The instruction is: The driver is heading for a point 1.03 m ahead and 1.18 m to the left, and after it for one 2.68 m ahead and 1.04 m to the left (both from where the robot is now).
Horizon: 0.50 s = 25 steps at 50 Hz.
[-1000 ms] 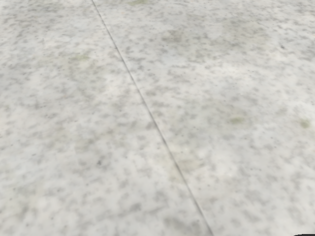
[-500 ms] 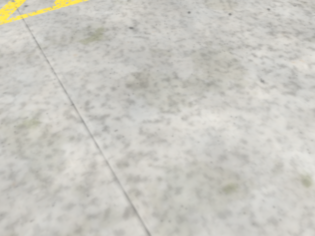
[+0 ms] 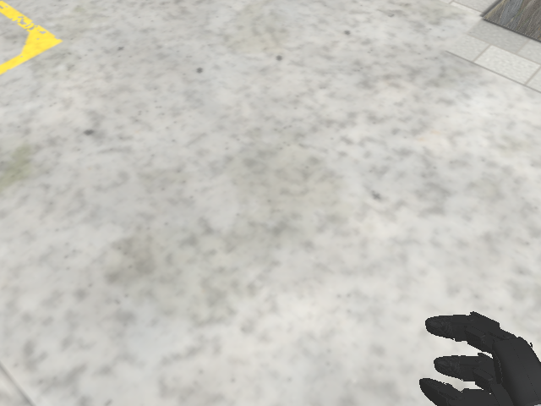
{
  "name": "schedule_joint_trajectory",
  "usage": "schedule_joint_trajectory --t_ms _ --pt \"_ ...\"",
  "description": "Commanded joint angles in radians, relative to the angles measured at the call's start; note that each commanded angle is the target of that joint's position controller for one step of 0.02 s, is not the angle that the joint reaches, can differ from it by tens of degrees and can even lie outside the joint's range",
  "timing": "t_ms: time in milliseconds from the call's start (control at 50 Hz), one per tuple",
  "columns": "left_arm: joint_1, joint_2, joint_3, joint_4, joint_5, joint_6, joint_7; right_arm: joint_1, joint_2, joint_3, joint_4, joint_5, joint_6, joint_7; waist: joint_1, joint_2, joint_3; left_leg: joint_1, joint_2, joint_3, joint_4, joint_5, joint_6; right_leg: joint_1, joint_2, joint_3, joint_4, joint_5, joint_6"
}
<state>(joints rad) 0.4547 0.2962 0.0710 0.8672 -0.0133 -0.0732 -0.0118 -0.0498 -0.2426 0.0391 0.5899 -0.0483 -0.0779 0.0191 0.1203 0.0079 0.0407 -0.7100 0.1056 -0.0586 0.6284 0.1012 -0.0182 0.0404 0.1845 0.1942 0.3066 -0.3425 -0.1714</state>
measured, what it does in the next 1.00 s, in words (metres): walks ahead, turning left: left foot, then right foot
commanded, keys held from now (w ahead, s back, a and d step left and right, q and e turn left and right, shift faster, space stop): q+shift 1.00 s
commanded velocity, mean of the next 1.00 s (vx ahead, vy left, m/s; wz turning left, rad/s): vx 0.17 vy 0.00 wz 0.67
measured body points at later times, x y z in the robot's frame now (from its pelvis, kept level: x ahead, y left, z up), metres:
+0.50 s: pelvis +0.24 +0.06 +0.00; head +0.28 +0.08 +0.45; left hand +0.41 +0.32 -0.09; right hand +0.31 -0.23 -0.11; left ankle +0.28 +0.14 -0.73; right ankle +0.36 -0.07 -0.69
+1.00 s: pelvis +0.28 +0.03 +0.01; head +0.32 +0.05 +0.46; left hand +0.17 +0.31 -0.09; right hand +0.59 -0.06 -0.10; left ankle +0.19 +0.12 -0.69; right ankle +0.36 -0.04 -0.73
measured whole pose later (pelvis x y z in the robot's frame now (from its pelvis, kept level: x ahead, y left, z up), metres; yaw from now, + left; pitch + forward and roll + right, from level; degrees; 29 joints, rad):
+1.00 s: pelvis +0.28 +0.03 +0.01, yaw +44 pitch +0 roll +0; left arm 0.23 0.29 0.04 0.68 0.03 0.01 0.02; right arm 0.15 -0.32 -0.08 0.65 0.00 0.10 0.07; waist 0.02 0.03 0.08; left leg -0.42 0.03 0.02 0.88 -0.41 -0.05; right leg -0.22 -0.08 -0.21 0.46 -0.24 -0.02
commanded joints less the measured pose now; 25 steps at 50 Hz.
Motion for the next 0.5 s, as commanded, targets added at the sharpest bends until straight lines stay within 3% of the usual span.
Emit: schedule_joint_trajectory --t_ms 20,40,60,80,100,120,140,160,180,200,220,280,320,420,460,500 --pt "0.099 0.125 0.025 0.005 0.007 -0.019 0.014 -0.017 -0.055 -0.016 -0.033 -0.005 -0.027 -0.008 0.016 -0.068 -0.020 0.283 -0.144 0.145 -0.153 0.118 0.059 -0.062 -0.186 0.061 0.021 0.972 0.025" --pt "0.080 0.152 0.029 0.004 0.020 -0.023 0.023 0.060 -0.097 -0.033 -0.006 -0.005 -0.033 -0.016 -0.025 -0.102 -0.060 0.338 -0.171 0.136 -0.171 0.074 0.078 0.006 -0.205 0.064 0.097 1.065 0.048" --pt "0.028 0.182 0.036 -0.005 0.029 -0.024 0.028 0.204 -0.138 -0.052 0.042 0.001 -0.043 -0.021 -0.110 -0.122 -0.116 0.439 -0.173 0.119 -0.195 0.068 0.096 0.042 -0.211 0.044 0.242 1.120 0.067" --pt "-0.046 0.185 0.037 -0.021 0.030 -0.023 0.032 0.393 -0.167 -0.065 0.110 0.008 -0.054 -0.026 -0.219 -0.120 -0.176 0.588 -0.126 0.093 -0.257 0.174 0.113 0.015 -0.180 -0.006 0.445 1.042 0.088" --pt "-0.061 0.122 0.024 -0.049 0.028 -0.020 0.035 0.548 -0.226 -0.078 0.157 0.006 -0.057 -0.029 -0.264 -0.025 -0.281 0.815 0.036 -0.031 -0.120 0.532 0.140 -0.144 -0.110 -0.071 0.758 0.592 0.109" --pt "0.191 0.015 0.002 -0.038 -0.046 -0.008 0.034 0.562 -0.274 -0.101 0.186 0.003 -0.046 -0.011 -0.135 0.339 -0.485 1.219 0.360 -0.499 -0.007 1.063 0.400 -0.521 0.035 -0.098 1.225 -0.269 0.200" --pt "0.168 0.100 -0.005 -0.014 0.002 -0.005 0.039 0.531 -0.223 -0.112 0.156 0.041 -0.028 0.005 -0.175 0.124 -0.566 1.214 0.298 -0.554 -0.075 0.956 0.411 -0.609 -0.027 -0.051 1.246 -0.181 0.172" --pt "-0.006 0.106 -0.009 -0.057 0.018 -0.007 0.034 0.416 -0.173 -0.106 0.135 0.052 -0.020 0.000 -0.169 0.061 -0.412 1.068 0.223 -0.429 -0.140 0.749 0.380 -0.656 -0.098 -0.073 1.190 -0.089 0.177" --pt "-0.119 0.103 -0.017 -0.093 0.044 -0.007 0.030 0.362 -0.125 -0.094 0.139 0.053 -0.010 -0.003 -0.157 -0.016 -0.270 0.891 0.154 -0.356 -0.199 0.616 0.336 -0.667 -0.127 -0.104 1.099 -0.067 0.172" --pt "-0.204 0.102 -0.016 -0.131 0.066 0.007 0.026 0.394 -0.131 -0.096 0.160 0.057 -0.005 -0.009 -0.161 -0.035 -0.188 0.776 0.110 -0.327 -0.236 0.606 0.311 -0.661 -0.141 -0.112 1.034 -0.062 0.176" --pt "-0.193 0.083 -0.023 -0.145 0.076 0.029 0.020 0.411 -0.135 -0.098 0.182 0.058 0.002 -0.015 -0.125 -0.024 -0.152 0.687 0.081 -0.319 -0.252 0.614 0.298 -0.621 -0.151 -0.115 0.987 -0.050 0.184" --pt "-0.160 0.047 -0.043 -0.163 0.067 0.065 0.023 0.395 -0.181 -0.117 0.180 0.042 0.015 -0.007 -0.072 0.012 -0.165 0.532 0.039 -0.297 -0.267 0.615 0.289 -0.543 -0.161 -0.124 0.848 -0.069 0.208" --pt "-0.202 0.047 -0.051 -0.188 0.058 0.076 0.030 0.393 -0.200 -0.128 0.169 0.032 0.029 -0.009 -0.068 0.041 -0.172 0.454 0.010 -0.291 -0.268 0.575 0.275 -0.521 -0.156 -0.136 0.770 -0.028 0.216" --pt "-0.352 0.069 -0.055 -0.239 0.047 0.102 0.043 0.418 -0.216 -0.152 0.141 0.044 0.077 -0.017 -0.115 0.088 -0.155 0.420 -0.047 -0.396 -0.290 0.073 0.198 -0.540 -0.144 -0.103 0.654 0.081 0.213" --pt "-0.403 0.067 -0.058 -0.253 0.041 0.098 0.045 0.430 -0.220 -0.162 0.135 0.041 0.095 -0.020 -0.143 0.112 -0.124 0.459 -0.057 -0.456 -0.294 -0.094 0.190 -0.563 -0.130 -0.085 0.582 0.065 0.210" --pt "-0.431 0.063 -0.061 -0.263 0.029 0.085 0.048 0.437 -0.223 -0.172 0.130 0.034 0.109 -0.021 -0.168 0.134 -0.099 0.500 -0.059 -0.505 -0.280 -0.144 0.190 -0.555 -0.112 -0.074 0.496 0.032 0.202"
